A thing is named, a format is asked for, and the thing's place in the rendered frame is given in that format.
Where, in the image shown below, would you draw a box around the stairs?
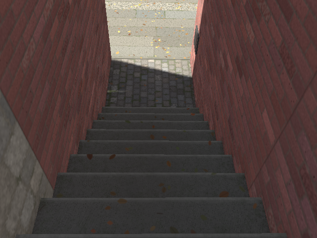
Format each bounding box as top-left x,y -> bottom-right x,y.
15,106 -> 287,238

